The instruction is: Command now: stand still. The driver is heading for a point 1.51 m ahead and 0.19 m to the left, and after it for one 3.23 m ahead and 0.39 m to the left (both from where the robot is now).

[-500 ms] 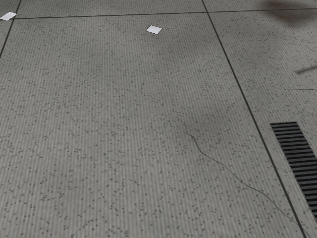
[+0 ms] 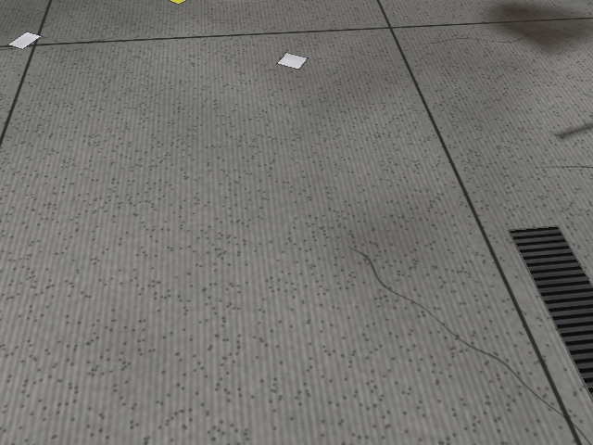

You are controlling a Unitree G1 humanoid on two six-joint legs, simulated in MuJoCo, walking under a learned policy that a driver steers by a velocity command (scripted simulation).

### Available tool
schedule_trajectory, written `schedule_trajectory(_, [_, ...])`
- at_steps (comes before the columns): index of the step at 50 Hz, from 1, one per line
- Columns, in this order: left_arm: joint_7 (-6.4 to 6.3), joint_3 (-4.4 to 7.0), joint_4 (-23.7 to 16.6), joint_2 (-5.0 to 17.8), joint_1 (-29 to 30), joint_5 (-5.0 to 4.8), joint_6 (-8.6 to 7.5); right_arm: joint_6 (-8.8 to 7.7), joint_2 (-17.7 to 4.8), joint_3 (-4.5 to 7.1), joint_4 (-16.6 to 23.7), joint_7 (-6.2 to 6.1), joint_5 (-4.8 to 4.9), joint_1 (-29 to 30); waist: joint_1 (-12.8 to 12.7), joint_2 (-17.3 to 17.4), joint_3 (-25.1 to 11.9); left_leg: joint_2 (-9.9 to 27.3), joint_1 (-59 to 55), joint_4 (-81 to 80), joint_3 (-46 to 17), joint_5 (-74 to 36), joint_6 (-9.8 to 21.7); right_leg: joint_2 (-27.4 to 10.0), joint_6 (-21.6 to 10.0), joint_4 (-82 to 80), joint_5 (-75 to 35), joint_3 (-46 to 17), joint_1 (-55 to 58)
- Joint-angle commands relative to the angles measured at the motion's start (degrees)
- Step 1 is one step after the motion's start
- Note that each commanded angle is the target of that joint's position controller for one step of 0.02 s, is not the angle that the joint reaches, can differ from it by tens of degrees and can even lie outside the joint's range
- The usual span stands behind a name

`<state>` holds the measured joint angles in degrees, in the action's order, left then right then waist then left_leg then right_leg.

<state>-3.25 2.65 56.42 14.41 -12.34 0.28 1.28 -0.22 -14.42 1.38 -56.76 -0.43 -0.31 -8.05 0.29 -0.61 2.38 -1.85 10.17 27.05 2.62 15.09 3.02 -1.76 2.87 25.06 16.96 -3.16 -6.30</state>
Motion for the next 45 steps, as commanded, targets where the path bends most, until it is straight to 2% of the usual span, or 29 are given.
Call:
schedule_trajectory(1, [-0.17,1.03,-0.6,6.1,-0.7,0.00,-0.87,-0.51,-6.8,1.15,1.9,-0.43,0.02,1.2,0.1,1.2,-0.8,5.4,-0.9,-6.4,-6.1,-6.9,0.9,-0.7,-1.2,-2.8,-9.7,0.0,-3.4])
schedule_trajectory(16, [-0.08,0.04,4.8,4.4,-3.2,-0.07,-1.63,-0.21,-5.7,0.68,-0.6,-0.90,0.23,-1.3,0.2,0.6,-0.3,4.7,-0.2,-6.9,-5.8,-5.0,1.0,-0.5,-1.3,-3.3,-8.4,0.6,-5.2])
schedule_trajectory(35, [-0.18,-0.52,7.4,2.9,-5.6,-0.16,-1.77,-0.16,-4.6,0.52,-2.0,-1.24,0.41,-4.3,0.1,0.5,0.0,4.3,-0.2,-6.6,-5.5,-6.5,1.0,-0.2,-1.5,-3.5,-8.1,1.0,-6.2])
schedule_trajectory(36, [-0.21,-0.68,8.0,2.2,-6.7,-0.20,-1.71,-0.10,-4.2,0.46,-2.5,-1.33,0.39,-5.3,0.1,1.0,-1.3,4.0,-0.6,-7.3,-5.4,0.1,1.1,0.6,-1.6,-3.0,-3.8,2.0,-5.8])
schedule_trajectory(37, [-0.30,-0.64,8.0,2.0,-6.8,-0.46,-1.65,0.07,-5.1,0.83,-2.7,-1.50,0.74,-5.9,0.3,2.0,-0.7,4.0,0.0,-8.1,-6.1,10.2,1.9,2.0,-2.0,-0.6,2.5,3.7,-7.2])
schedule_trajectory(38, [-0.37,-0.57,7.4,2.1,-6.2,-0.64,-1.76,0.17,-6.8,1.43,-2.8,-1.64,1.16,-6.6,0.8,4.1,0.5,5.7,1.0,-9.8,-8.9,20.8,3.4,3.3,-2.7,3.2,8.3,5.3,-10.1])
schedule_trajectory(40, [-0.09,-0.70,5.2,1.5,-3.6,-0.77,-2.84,-0.33,-9.5,2.44,-3.1,-1.67,1.47,-10.3,2.1,9.6,2.8,15.4,1.0,-17.1,-22.3,35.0,8.6,2.8,-3.7,13.9,10.7,6.9,-17.9])
schedule_trajectory(41, [0.35,-0.65,4.4,1.6,-2.2,-0.94,-3.57,-0.91,-10.6,2.97,-3.2,-1.76,1.36,-11.6,2.7,10.6,4.2,19.7,3.1,-20.1,-28.7,35.4,11.4,0.8,-4.4,20.1,10.3,5.0,-19.3])
schedule_trajectory(42, [0.83,-0.31,3.8,2.1,-1.2,-1.31,-4.21,-1.68,-10.5,3.09,-2.9,-1.78,0.84,-11.7,2.6,9.7,5.2,22.1,2.9,-21.4,-31.9,32.8,13.0,-0.9,-5.0,26.5,12.8,3.0,-22.8])
schedule_trajectory(43, [1.27,-0.05,3.5,2.3,-1.1,-1.70,-4.77,-2.45,-10.0,3.08,-2.2,-1.66,0.70,-10.9,2.0,8.4,5.1,23.2,1.2,-21.6,-32.6,29.7,13.4,-2.5,-5.7,30.6,14.7,1.5,-26.2])
schedule_trajectory(45, [1.58,0.20,3.6,2.0,-1.5,-1.86,-5.48,-2.97,-8.2,2.66,-0.4,-1.64,1.28,-7.1,0.2,5.2,4.2,19.5,-0.2,-19.5,-24.2,15.7,10.1,-3.8,-6.2,24.8,13.2,1.1,-25.5])
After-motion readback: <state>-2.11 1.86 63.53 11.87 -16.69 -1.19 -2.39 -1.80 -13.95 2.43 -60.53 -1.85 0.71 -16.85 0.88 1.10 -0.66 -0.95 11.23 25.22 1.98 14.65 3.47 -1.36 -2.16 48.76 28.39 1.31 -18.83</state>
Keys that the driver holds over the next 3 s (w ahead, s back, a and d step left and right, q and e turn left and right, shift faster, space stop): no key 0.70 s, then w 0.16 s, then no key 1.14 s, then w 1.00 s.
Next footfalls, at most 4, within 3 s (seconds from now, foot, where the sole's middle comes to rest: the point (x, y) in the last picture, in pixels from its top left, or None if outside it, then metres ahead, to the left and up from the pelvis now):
1.02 right None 0.07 -0.16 -0.78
1.30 left None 0.11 0.08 -0.78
2.34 left None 0.19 0.10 -0.78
2.86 right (356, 420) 0.57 -0.12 -0.78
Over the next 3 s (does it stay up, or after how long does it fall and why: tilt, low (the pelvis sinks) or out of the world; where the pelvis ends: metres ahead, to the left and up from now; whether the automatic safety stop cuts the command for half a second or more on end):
stays up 0.46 -0.03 -0.01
